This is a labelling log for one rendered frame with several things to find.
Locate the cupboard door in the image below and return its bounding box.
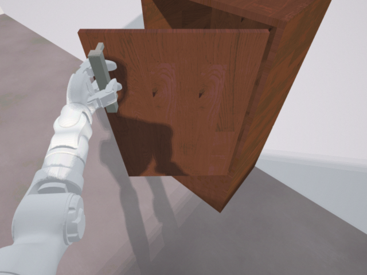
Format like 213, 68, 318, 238
77, 29, 270, 176

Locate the robot left upper arm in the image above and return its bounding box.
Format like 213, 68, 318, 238
0, 192, 85, 275

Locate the handle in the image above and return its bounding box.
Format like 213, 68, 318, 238
88, 42, 118, 113

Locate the robot left forearm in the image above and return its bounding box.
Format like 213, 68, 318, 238
11, 103, 92, 242

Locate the robot left hand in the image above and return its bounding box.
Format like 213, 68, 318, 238
67, 58, 122, 116

